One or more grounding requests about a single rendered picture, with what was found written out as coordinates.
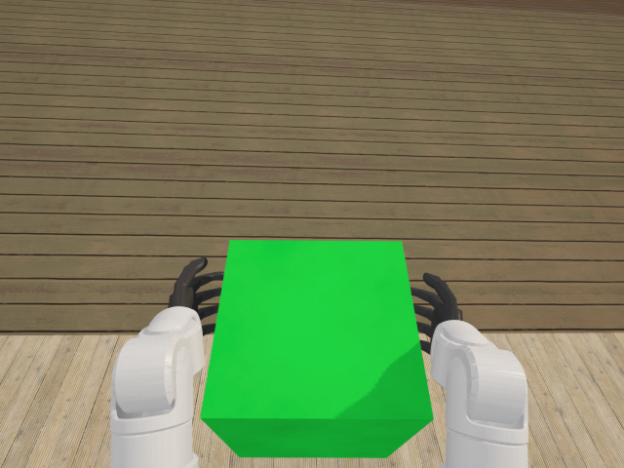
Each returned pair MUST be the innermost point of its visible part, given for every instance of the robot left hand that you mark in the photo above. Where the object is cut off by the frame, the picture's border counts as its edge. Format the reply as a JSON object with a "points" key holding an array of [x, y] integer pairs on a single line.
{"points": [[186, 286]]}

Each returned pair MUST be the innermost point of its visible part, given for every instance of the carton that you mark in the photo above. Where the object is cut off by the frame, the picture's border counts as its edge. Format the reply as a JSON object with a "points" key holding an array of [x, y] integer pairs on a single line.
{"points": [[316, 351]]}

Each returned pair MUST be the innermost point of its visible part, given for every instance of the robot right hand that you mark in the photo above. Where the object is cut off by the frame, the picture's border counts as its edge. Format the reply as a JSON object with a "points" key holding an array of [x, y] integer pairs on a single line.
{"points": [[444, 303]]}

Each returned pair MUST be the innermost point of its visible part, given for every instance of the robot left forearm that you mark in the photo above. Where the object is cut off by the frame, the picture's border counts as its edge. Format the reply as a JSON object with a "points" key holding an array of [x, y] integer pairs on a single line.
{"points": [[152, 393]]}

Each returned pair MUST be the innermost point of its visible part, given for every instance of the robot right forearm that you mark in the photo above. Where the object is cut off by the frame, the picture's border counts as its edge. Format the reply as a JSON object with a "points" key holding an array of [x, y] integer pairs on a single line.
{"points": [[486, 399]]}

